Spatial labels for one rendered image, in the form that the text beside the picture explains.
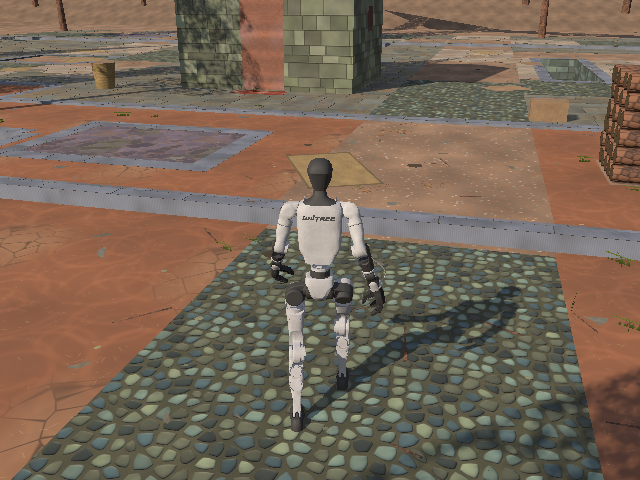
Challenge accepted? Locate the right robot upper arm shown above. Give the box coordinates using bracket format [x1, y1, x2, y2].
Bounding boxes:
[340, 201, 367, 259]

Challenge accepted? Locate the left robot forearm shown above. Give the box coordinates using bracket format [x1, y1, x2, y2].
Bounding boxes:
[270, 239, 285, 270]

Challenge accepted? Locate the humanoid robot torso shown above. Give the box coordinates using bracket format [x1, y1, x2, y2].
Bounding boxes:
[297, 196, 344, 300]

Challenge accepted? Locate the right robot forearm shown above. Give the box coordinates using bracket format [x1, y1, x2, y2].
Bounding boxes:
[358, 243, 381, 292]

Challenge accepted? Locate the left robot upper arm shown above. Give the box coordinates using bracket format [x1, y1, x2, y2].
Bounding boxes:
[274, 201, 300, 254]

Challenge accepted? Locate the robot right shin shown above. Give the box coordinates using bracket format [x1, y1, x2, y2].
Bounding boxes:
[336, 318, 350, 377]

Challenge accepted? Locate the robot right hand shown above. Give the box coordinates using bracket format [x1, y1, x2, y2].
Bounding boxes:
[362, 287, 385, 316]

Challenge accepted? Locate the robot left hand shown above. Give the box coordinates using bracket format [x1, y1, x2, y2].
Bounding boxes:
[271, 265, 294, 283]

